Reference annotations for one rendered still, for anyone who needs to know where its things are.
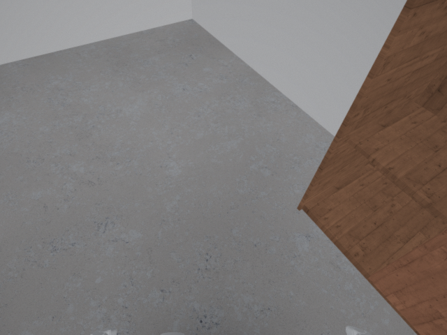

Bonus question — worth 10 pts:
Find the wardrobe door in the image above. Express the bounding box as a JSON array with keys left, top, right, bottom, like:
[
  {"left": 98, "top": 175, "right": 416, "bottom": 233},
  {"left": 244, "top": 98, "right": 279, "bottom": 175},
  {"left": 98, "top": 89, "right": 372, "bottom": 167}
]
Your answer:
[{"left": 368, "top": 229, "right": 447, "bottom": 335}]

